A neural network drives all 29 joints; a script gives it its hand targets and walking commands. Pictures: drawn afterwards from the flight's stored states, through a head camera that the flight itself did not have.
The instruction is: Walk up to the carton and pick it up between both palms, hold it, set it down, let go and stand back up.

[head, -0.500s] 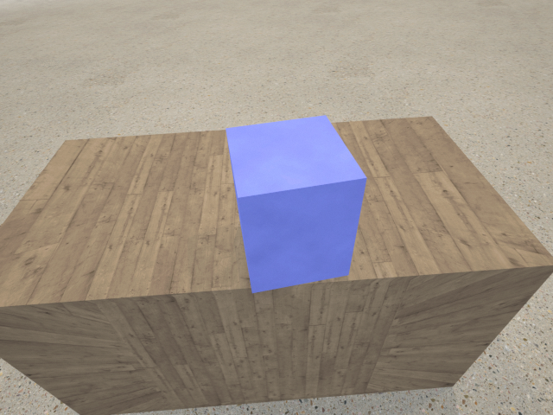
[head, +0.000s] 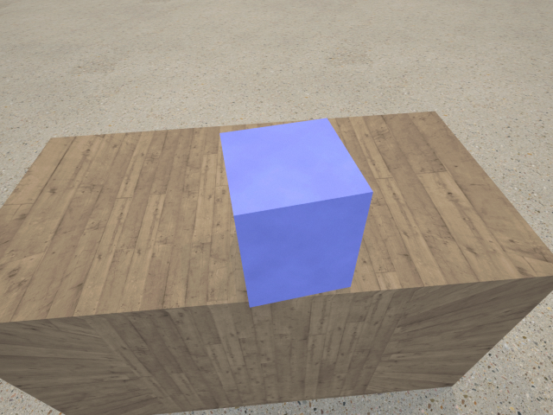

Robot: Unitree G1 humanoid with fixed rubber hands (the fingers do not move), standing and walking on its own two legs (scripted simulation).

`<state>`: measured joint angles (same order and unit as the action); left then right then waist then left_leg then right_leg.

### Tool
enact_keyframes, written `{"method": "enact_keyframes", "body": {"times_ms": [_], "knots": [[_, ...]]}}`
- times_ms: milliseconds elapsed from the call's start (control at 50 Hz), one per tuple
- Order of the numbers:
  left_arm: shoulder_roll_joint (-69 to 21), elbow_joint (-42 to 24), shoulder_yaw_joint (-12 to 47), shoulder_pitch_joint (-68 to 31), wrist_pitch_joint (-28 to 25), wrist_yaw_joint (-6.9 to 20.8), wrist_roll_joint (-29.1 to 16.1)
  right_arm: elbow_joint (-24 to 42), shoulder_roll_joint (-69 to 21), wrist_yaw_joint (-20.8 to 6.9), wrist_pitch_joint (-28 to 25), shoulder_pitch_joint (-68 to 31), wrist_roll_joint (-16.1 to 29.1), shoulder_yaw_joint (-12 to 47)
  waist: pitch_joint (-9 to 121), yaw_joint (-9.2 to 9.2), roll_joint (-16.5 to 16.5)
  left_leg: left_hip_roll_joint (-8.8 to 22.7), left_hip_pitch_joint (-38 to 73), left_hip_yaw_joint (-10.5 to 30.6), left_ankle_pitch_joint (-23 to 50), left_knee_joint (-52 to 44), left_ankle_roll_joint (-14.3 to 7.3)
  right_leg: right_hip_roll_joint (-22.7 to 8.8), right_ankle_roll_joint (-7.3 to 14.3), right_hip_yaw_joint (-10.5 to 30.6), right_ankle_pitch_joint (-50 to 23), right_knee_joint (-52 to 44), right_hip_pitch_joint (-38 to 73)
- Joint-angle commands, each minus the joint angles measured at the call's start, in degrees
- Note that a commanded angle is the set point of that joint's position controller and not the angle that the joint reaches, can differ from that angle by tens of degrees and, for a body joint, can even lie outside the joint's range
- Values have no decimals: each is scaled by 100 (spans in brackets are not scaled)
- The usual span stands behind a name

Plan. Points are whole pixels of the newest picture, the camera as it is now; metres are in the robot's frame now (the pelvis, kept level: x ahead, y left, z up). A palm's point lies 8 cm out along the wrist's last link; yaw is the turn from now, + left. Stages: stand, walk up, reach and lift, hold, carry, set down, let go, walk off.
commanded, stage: stand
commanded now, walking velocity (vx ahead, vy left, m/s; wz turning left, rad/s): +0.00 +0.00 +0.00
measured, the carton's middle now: (288, 213) +0.47 -0.01 +0.03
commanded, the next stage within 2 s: none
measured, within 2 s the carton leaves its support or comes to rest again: neither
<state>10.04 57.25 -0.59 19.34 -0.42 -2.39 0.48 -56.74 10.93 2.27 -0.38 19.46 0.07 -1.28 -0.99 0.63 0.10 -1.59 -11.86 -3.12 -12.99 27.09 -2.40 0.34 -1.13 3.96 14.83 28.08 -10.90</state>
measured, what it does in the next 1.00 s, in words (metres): stands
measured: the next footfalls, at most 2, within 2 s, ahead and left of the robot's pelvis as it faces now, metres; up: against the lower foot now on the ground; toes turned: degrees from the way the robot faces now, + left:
none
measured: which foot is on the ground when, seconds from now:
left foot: down 0.00-1.00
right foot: down 0.00-1.00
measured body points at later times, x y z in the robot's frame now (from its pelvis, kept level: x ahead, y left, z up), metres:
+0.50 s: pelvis +0.03 +0.00 +0.00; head +0.03 +0.01 +0.45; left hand +0.06 +0.23 -0.15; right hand +0.04 -0.23 -0.15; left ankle +0.02 +0.09 -0.74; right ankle +0.01 -0.13 -0.74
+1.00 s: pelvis +0.03 +0.01 +0.00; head +0.03 +0.01 +0.45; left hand +0.04 +0.23 -0.16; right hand +0.04 -0.23 -0.15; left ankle +0.02 +0.09 -0.74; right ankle +0.01 -0.13 -0.74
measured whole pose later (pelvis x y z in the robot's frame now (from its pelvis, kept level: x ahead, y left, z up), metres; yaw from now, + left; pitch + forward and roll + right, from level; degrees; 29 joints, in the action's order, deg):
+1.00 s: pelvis +0.03 +0.01 +0.00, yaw +0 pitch -2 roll +0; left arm 9.7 63.2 1.7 15.7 -0.1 -3.4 0.0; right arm -61.5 9.8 3.0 -0.7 17.3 0.4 0.8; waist -2.4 0.3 -0.8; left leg -2.5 -7.1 -3.1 -13.7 23.1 -2.8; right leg -1.0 -1.7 3.4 15.9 24.5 -6.2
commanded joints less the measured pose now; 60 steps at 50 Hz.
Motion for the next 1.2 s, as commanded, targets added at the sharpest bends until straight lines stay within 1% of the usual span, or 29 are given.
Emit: {"method": "enact_keyframes", "body": {"times_ms": [0,180,360,620,1180], "knots": [[706,-180,-109,286,-70,-51,-18,183,665,43,-86,347,11,-110,-450,1,-94,722,-4,829,174,-822,147,-445,63,413,-611,-683,-317],[678,-43,-35,102,-56,-83,-40,45,632,71,-92,268,29,-28,-333,-16,-63,738,260,742,956,-752,157,-488,48,333,-1089,-651,-108],[656,95,22,-29,-37,-107,-49,-73,611,90,-86,217,37,23,-290,-18,-39,753,422,705,1351,-759,172,-514,26,252,-1266,-652,-10],[633,284,75,-75,-25,-120,-47,-210,592,101,-82,183,38,61,-316,-21,-49,762,502,686,1385,-832,177,-544,-5,188,-1206,-724,33],[581,531,141,64,-15,-120,-40,-363,527,103,-89,289,34,108,-524,-29,-64,756,388,709,930,-1000,189,-570,-34,141,-874,-835,-24]]}}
